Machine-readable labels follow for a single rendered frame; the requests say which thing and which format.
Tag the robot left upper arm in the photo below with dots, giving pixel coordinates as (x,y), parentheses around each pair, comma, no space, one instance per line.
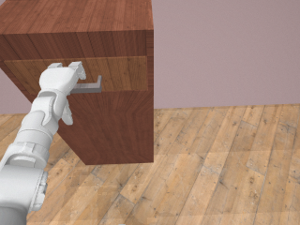
(22,190)

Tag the robot left hand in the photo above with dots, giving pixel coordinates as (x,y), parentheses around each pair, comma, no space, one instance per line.
(62,79)

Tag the robot left forearm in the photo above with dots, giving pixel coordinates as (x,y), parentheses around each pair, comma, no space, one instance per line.
(32,143)

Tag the handle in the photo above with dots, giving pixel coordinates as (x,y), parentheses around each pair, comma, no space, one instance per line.
(92,87)

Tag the cabinet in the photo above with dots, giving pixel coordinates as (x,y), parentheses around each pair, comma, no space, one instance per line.
(109,127)

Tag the drawer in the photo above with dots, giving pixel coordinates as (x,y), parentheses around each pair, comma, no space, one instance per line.
(119,73)

